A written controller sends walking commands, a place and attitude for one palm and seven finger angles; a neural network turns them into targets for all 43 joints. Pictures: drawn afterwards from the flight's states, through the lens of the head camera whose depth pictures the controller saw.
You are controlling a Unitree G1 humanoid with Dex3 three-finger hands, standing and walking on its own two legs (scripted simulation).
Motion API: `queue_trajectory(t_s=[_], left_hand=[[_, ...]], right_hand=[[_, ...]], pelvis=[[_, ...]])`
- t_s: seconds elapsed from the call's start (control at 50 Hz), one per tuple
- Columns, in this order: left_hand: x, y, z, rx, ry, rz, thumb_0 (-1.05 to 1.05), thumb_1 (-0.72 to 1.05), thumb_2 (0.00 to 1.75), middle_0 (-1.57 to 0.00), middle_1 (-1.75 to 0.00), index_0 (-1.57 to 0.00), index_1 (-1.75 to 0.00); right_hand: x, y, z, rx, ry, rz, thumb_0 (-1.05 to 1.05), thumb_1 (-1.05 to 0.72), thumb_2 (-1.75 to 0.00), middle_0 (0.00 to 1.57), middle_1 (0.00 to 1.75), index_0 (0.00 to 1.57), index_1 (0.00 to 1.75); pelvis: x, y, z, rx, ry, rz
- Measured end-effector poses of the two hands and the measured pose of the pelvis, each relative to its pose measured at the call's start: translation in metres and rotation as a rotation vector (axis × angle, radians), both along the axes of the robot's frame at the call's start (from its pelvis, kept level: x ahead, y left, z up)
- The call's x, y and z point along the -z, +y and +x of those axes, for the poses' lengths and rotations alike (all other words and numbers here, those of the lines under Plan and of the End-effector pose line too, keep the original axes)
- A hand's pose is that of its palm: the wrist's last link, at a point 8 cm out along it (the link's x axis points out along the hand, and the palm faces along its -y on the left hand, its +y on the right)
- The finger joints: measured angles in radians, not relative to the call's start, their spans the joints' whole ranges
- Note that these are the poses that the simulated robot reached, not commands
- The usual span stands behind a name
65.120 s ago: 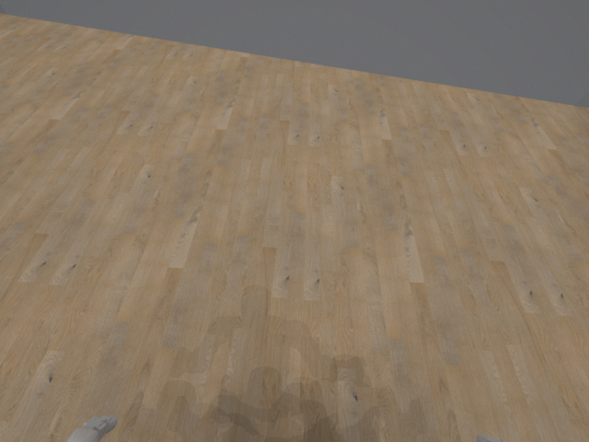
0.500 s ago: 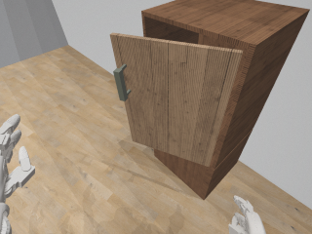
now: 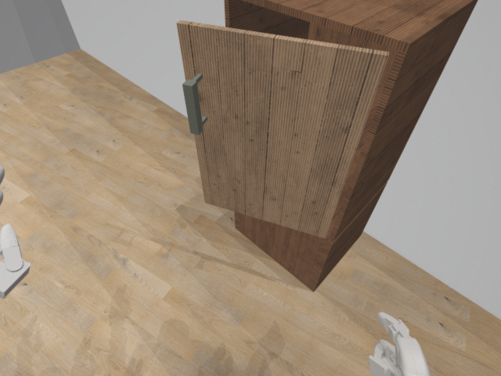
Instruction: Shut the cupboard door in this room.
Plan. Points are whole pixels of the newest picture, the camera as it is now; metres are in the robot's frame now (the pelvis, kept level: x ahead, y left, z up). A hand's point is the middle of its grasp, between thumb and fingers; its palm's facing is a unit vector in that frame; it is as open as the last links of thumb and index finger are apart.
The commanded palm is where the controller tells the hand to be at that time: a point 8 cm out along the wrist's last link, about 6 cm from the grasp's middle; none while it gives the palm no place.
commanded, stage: step back with the hand held close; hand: left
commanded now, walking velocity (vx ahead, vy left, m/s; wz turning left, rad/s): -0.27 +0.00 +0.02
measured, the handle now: (197, 104) +0.69 +0.17 +0.07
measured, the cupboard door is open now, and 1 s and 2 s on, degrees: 23 23 23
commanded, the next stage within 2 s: stop stepping back and stand still in 0.50 s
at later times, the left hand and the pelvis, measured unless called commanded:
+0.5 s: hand out of the picture +0.07 +0.28 +0.18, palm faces +0.57 -0.71 -0.43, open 7.5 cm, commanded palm -0.02 +0.30 +0.18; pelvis -0.12 -0.02 -0.02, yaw +8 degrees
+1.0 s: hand out of the picture -0.07 +0.29 +0.17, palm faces +0.55 -0.76 -0.36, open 7.5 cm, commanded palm -0.14 +0.31 +0.18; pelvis -0.25 +0.00 +0.01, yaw +5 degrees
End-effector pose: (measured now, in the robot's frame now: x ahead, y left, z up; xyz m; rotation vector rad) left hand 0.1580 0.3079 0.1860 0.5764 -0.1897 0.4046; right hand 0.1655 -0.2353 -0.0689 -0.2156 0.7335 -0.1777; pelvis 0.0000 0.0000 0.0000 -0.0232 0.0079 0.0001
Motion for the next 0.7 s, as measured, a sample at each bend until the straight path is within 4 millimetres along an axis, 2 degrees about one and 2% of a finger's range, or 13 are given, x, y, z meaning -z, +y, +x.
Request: queue_trajectory(t_s=[0.14, 0.24, 0.3, 0.42, 0.5, 0.6, 0.7], left_hand=[[0.008, -0.004, -0.047, -0.043, -0.059, 0.007, 0.01, 0.88, 0.9, -0.21, -0.3, -0.21, -0.3], [-0.002, -0.016, -0.089, -0.066, -0.123, 0.037, 0.01, 0.88, 0.9, -0.21, -0.3, -0.21, -0.3], [-0.009, -0.021, -0.11, -0.068, -0.164, 0.039, 0.01, 0.88, 0.9, -0.21, -0.3, -0.21, -0.3], [-0.011, -0.009, -0.124, -0.062, -0.232, 0.023, 0.01, 0.88, 0.9, -0.21, -0.3, -0.21, -0.3], [-0.006, 0.0, -0.137, -0.071, -0.2, 0.048, 0.01, 0.88, 0.9, -0.21, -0.3, -0.21, -0.3], [0.003, -0.014, -0.18, -0.062, -0.151, 0.073, 0.01, 0.89, 0.9, -0.21, -0.3, -0.21, -0.3], [-0.002, -0.026, -0.218, -0.032, -0.13, 0.037, 0.01, 0.88, 0.9, -0.21, -0.3, -0.21, -0.3]], right_hand=[[0.01, -0.001, -0.036, -0.061, 0.012, -0.014, 0.01, -0.9, -0.9, 0.21, 0.3, 0.2, 0.3], [0.017, -0.007, -0.056, -0.114, 0.027, -0.019, 0.01, -0.9, -0.9, 0.21, 0.3, 0.2, 0.3], [0.018, -0.01, -0.067, -0.125, 0.032, -0.03, 0.01, -0.9, -0.9, 0.21, 0.3, 0.2, 0.3], [0.016, -0.009, -0.095, -0.097, 0.012, -0.052, 0.01, -0.9, -0.9, 0.21, 0.3, 0.2, 0.3], [0.016, -0.005, -0.114, -0.1, -0.005, -0.028, 0.01, -0.9, -0.9, 0.21, 0.3, 0.2, 0.3], [0.024, -0.004, -0.13, -0.137, -0.013, 0.006, 0.01, -0.9, -0.9, 0.21, 0.3, 0.2, 0.3], [0.013, 0.001, -0.156, -0.155, 0.013, -0.007, 0.01, -0.9, -0.9, 0.21, 0.3, 0.2, 0.3]], pelvis=[[0.008, -0.011, -0.034, -0.067, -0.021, -0.011], [0.011, -0.022, -0.056, -0.099, -0.03, -0.005], [0.012, -0.022, -0.068, -0.086, -0.033, 0.006], [0.014, -0.015, -0.097, -0.093, -0.037, -0.013], [0.015, -0.021, -0.12, -0.144, -0.025, -0.046], [0.025, -0.031, -0.149, -0.128, 0.013, -0.026], [0.012, -0.025, -0.172, -0.087, -0.018, 0.015]])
